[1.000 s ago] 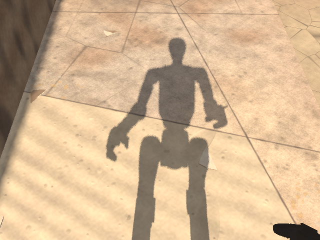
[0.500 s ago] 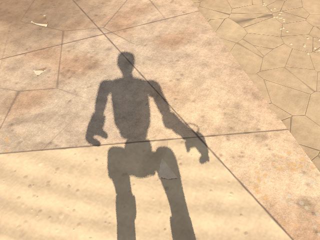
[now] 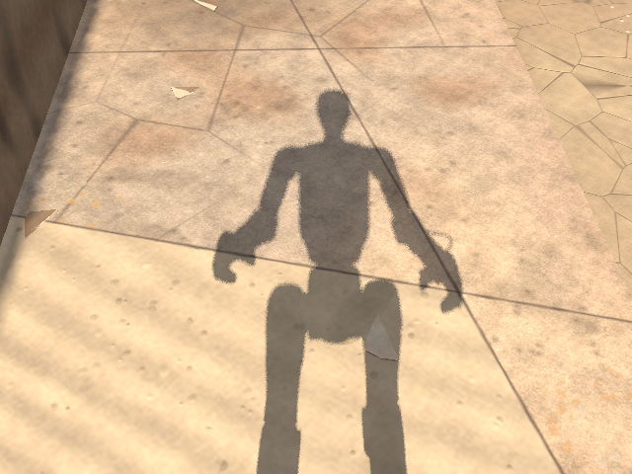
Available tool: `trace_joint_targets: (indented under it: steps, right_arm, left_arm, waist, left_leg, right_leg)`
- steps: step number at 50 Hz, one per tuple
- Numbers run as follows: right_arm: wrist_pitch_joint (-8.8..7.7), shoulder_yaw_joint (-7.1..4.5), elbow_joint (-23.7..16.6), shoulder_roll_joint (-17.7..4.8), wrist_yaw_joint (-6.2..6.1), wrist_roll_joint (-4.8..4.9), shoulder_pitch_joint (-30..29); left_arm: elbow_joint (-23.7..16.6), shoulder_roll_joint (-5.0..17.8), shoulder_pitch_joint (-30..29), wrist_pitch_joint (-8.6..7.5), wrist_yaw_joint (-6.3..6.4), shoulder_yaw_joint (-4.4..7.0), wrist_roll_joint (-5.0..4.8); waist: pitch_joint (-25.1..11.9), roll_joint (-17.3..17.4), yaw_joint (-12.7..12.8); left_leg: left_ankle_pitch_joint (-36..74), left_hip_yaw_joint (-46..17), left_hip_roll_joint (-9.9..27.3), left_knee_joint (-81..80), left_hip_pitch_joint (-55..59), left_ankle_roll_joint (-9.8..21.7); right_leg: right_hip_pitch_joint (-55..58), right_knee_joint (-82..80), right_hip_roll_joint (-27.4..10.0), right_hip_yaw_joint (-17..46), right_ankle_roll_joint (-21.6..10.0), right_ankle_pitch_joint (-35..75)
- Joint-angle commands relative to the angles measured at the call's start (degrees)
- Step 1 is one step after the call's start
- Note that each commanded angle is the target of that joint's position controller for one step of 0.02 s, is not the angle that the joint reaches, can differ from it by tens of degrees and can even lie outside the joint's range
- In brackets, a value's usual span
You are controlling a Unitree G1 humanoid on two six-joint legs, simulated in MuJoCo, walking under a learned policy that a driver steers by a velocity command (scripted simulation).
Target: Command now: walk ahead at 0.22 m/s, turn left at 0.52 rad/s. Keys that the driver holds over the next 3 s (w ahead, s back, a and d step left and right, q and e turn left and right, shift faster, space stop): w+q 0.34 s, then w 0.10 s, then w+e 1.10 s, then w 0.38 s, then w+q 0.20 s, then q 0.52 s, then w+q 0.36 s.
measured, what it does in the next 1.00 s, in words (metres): walks ahead: right foot, then left foot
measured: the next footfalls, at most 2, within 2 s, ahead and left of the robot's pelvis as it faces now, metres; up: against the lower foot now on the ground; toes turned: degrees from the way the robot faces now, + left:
right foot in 0.06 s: +0.05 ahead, -0.12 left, +0.00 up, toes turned +5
left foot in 0.54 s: +0.29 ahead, +0.22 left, +0.00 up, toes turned +18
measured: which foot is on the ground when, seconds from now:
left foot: down 0.00-0.06, up 0.08-0.52, down 0.54-1.00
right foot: up 0.00-0.04, down 0.06-0.54, up 0.56-1.00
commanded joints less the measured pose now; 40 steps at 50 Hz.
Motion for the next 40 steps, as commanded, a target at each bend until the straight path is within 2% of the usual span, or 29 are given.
trace_joint_targets:
  steps: [1, 2, 3, 4, 5, 6, 7, 8, 10, 13, 17, 20, 22, 23, 24, 25, 26, 27, 28, 29, 30, 31, 32, 33, 34, 36, 38, 40]
  right_arm:
    - [-0.63, -1.92, -4.52, -8.82, 0.11, 0.2, -3.35]
    - [-0.86, -1.37, -4.79, -7.06, 0.12, 0.17, -3.3]
    - [-1.16, -0.19, -5.6, -3.01, 0.3, -0.22, -3.96]
    - [-2.06, 0.02, -8.43, -1.6, 0.38, 0.42, -4.96]
    - [-2.9, -0.87, -9.4, -5.34, 0.39, 0.68, -6.24]
    - [-2.97, -1.82, -8.16, -7.96, 0.67, 0.61, -5.2]
    - [-2.91, -2.11, -6.56, -7.92, 0.83, 0.05, -3.25]
    - [-3.14, -2.1, -6.07, -7.15, 1.06, -0.32, -3.03]
    - [-3.56, -1.5, -6.1, -4.46, 1.86, -0.09, -3.95]
    - [-3.61, -1.04, -7.51, -2.68, 2.51, 0.19, -6.05]
    - [-3.69, -0.28, -9.59, -1.0, 3.64, -0.02, -10.4]
    - [-4.2, 0.73, -11.05, 0.94, 4.63, 0.04, -14.33]
    - [-4.45, 0.82, -11.92, 0.63, 5.21, 0.23, -15.6]
    - [-4.62, 0.69, -12.34, 0.17, 5.42, 0.08, -15.85]
    - [-4.84, 0.21, -12.4, -0.87, 5.48, -0.14, -14.45]
    - [-4.99, -0.8, -11.41, -2.67, 5.29, -0.25, -9.63]
    - [-5.04, -2.37, -8.36, -5.28, 4.8, -0.11, 0.65]
    - [-4.72, -3.87, -5.72, -8.96, 3.7, -0.48, 11.03]
    - [-4.87, -4.51, -4.72, -15.28, 2.8, -1.75, 14.25]
    - [-5.31, -3.31, -5.64, -11.05, 2.6, -2.16, 15.03]
    - [-5.7, -2.17, -4.65, -7.95, 2.77, -2.08, 11.4]
    - [-6.0, -1.53, -4.05, -5.78, 2.83, -1.47, 8.15]
    - [-6.3, -1.01, -3.74, -3.68, 2.98, -1.47, 4.63]
    - [-6.9, -0.6, -3.75, -1.9, 3.12, -1.88, 2.33]
    - [-7.49, -0.61, -3.45, -1.19, 3.19, -2.08, 1.0]
    - [-8.71, -0.93, -2.11, -1.45, 3.1, -2.07, 0.31]
    - [-9.15, -1.22, -0.85, -2.08, 2.74, -2.44, 0.49]
    - [-9.08, -1.32, 0.12, -2.5, 2.22, -2.53, 1.26]
  left_arm:
    - [-3.26, 4.26, 1.91, -2.57, -0.91, 1.49, -0.71]
    - [-2.21, 5.12, 5.14, -2.97, -0.62, 2.01, -0.53]
    - [-1.2, 7.99, 11.82, -3.26, 0.03, 2.73, 0.27]
    - [-0.61, 13.55, 14.6, -3.55, -0.39, 3.68, 2.44]
    - [-1.29, 12.38, 11.17, -4.64, -0.62, 3.25, 3.21]
    - [-1.73, 8.39, 7.88, -5.14, -0.22, 2.18, 1.86]
    - [-2.12, 6.67, 6.3, -5.31, 0.16, 1.6, 1.07]
    - [-1.92, 6.08, 5.95, -5.34, 0.46, 1.37, 0.88]
    - [-1.06, 5.34, 8.41, -5.9, 0.76, 1.05, 1.43]
    - [0.15, 5.39, 11.58, -6.11, 0.68, 1.09, 1.66]
    - [1.32, 7.16, 12.45, -5.53, 0.58, 1.51, 1.39]
    - [3.49, 7.97, 15.35, -5.18, 0.24, 1.66, 0.49]
    - [4.84, 8.76, 16.34, -4.75, -0.12, 1.82, -0.37]
    - [5.64, 9.19, 16.78, -4.43, -0.28, 1.83, -0.92]
    - [6.3, 10.06, 16.64, -4.12, -0.34, 1.86, -1.32]
    - [6.98, 10.96, 16.35, -3.78, -0.26, 1.85, -1.5]
    - [7.49, 10.86, 15.62, -3.47, -0.04, 1.44, -1.6]
    - [6.81, 9.17, 15.24, -3.86, 0.14, 0.49, -0.97]
    - [4.19, 0.2, 20.49, -4.64, -0.4, -2.27, 0.44]
    - [5.25, 5.05, 17.42, -6.14, -0.49, -1.15, -1.28]
    - [3.19, 8.34, 12.55, -6.37, -0.54, 0.08, -2.93]
    - [2.52, 7.52, 10.12, -6.4, -0.36, -0.17, -2.27]
    - [2.84, 6.76, 9.3, -6.07, -0.11, -0.06, -0.97]
    - [3.65, 6.19, 11.21, -5.11, -0.16, 0.17, -0.75]
    - [4.55, 5.03, 13.12, -4.1, -0.29, 0.06, -1.05]
    - [4.91, 2.94, 13.68, -2.61, -0.31, -0.24, -1.18]
    - [4.13, 2.59, 11.22, -1.93, -0.13, -0.24, -0.94]
    - [3.1, 2.41, 8.33, -2.13, -0.37, -0.38, -0.69]
  waist:
    - [-3.24, 10.08, 3.04]
    - [-3.68, 8.04, 4.5]
    - [-5.91, -0.36, 6.65]
    - [-3.28, -12.37, 6.01]
    - [1.13, -11.42, 4.25]
    - [3.98, -9.53, 2.81]
    - [3.7, -8.14, 2.04]
    - [3.57, -7.57, 2.18]
    - [2.94, -6.44, 3.49]
    - [2.66, -5.75, 4.9]
    - [4.04, -5.91, 6.19]
    - [6.03, -4.82, 7.49]
    - [6.81, -4.86, 7.0]
    - [6.57, -5.2, 6.21]
    - [5.08, -6.34, 4.37]
    - [1.32, -7.58, 0.84]
    - [-4.65, -7.03, -4.98]
    - [-11.63, -5.45, -9.72]
    - [-21.1, 11.65, -4.87]
    - [-27.12, 9.72, -7.89]
    - [-16.63, 8.83, -6.87]
    - [-10.33, 6.84, -4.57]
    - [-6.78, 5.09, -2.33]
    - [-5.2, 6.56, -0.03]
    - [-4.54, 6.59, 1.29]
    - [-2.05, 4.46, 2.67]
    - [0.64, 3.35, 2.74]
    - [2.08, 3.09, 2.19]
  left_leg:
    - [-17.83, -16.27, 8.92, -9.93, -3.79, 9.34]
    - [-19.4, -15.1, 6.54, -6.55, -8.53, 7.05]
    - [-22.0, -9.34, 2.01, 8.06, -17.26, 3.25]
    - [-21.04, -2.17, -4.18, 22.27, -30.23, 1.37]
    - [-16.91, -4.14, 1.3, 30.74, -33.2, 1.33]
    - [-11.91, -3.53, 2.55, 33.57, -34.7, 1.03]
    - [-7.98, -2.47, 3.22, 34.82, -33.95, 0.23]
    - [-4.12, -1.9, 3.97, 35.43, -33.75, -0.46]
    - [2.41, -0.2, 4.71, 37.7, -32.73, -1.31]
    - [7.34, 1.09, 5.27, 34.76, -33.98, -2.81]
    - [12.29, 4.39, 6.09, 23.28, -31.2, -3.51]
    - [11.36, 7.43, 5.48, 14.94, -26.93, -1.7]
    - [7.97, 9.02, 4.72, 10.49, -24.27, 0.4]
    - [5.31, 10.07, 3.85, 8.39, -21.86, 1.7]
    - [2.88, 11.41, 2.28, 6.46, -17.44, 3.21]
    - [2.62, 12.84, 0.18, 4.55, -9.42, 4.75]
    - [7.11, 13.99, -1.71, 0.85, 4.82, 6.7]
    - [8.68, 7.27, 3.72, 3.69, 24.21, 8.68]
    - [-1.25, -22.42, 22.68, -0.41, 42.95, 16.31]
    - [-3.44, -34.88, 26.46, -8.91, 40.0, 18.35]
    - [-0.5, -23.65, 23.96, -9.83, 33.07, 15.14]
    - [3.13, -15.29, 21.47, -10.61, 25.0, 13.14]
    - [4.95, -10.1, 18.95, -12.4, 18.12, 11.62]
    - [7.18, -5.63, 17.03, -14.65, 13.11, 10.63]
    - [8.07, -2.92, 16.36, -16.91, 10.23, 10.49]
    - [12.98, 1.79, 16.3, -19.68, 6.93, 10.71]
    - [16.39, 6.32, 15.73, -20.97, 6.12, 10.12]
    - [18.25, 10.09, 14.82, -21.46, 7.38, 9.51]
  right_leg:
    - [10.26, -14.63, 1.35, -2.52, -1.88, 7.93]
    - [17.31, -17.5, -0.63, -1.26, -2.97, 8.96]
    - [26.44, -21.36, -11.35, 10.31, -5.91, 0.33]
    - [25.72, -28.72, -24.03, 32.6, -13.04, -15.65]
    - [20.11, -31.29, -26.74, 37.59, -16.63, -22.6]
    - [19.33, -31.32, -23.65, 31.14, -15.12, -20.98]
    - [19.67, -31.24, -20.46, 24.56, -12.81, -15.24]
    - [19.85, -31.45, -18.64, 19.24, -11.31, -8.64]
    - [19.35, -31.88, -16.41, 10.44, -10.33, 3.3]
    - [20.3, -32.17, -16.01, 3.64, -11.22, 10.59]
    - [20.19, -32.33, -16.27, -3.34, -11.23, 17.18]
    - [20.05, -32.88, -17.4, -5.8, -11.67, 18.85]
    - [21.92, -32.15, -18.66, -6.6, -11.75, 22.4]
    - [22.81, -30.71, -19.29, -6.39, -11.83, 28.15]
    - [23.65, -27.42, -19.49, -6.46, -11.66, 39.63]
    - [23.83, -21.13, -19.11, -7.07, -11.02, 52.98]
    - [20.52, -10.24, -17.03, -9.16, -9.51, 59.69]
    - [7.4, 4.39, -14.61, -8.91, -7.21, 48.19]
    - [-14.37, 27.68, -4.25, -6.86, -3.26, -2.25]
    - [-17.47, 36.81, -1.46, 5.95, -3.25, -10.26]
    - [-22.35, 38.28, -4.31, 5.8, -3.62, -6.09]
    - [-22.2, 35.41, -7.44, 3.79, -4.04, -1.05]
    - [-20.11, 32.43, -9.26, 3.28, -3.94, 3.03]
    - [-16.31, 30.85, -10.69, 3.94, -3.98, 6.47]
    - [-13.71, 30.49, -10.96, 3.96, -3.86, 8.64]
    - [-13.67, 29.01, -10.99, 4.15, -3.25, 10.44]
    - [-16.81, 25.92, -10.6, 5.04, -2.62, 14.17]
    - [-19.31, 19.74, -9.91, 5.32, -2.35, 20.09]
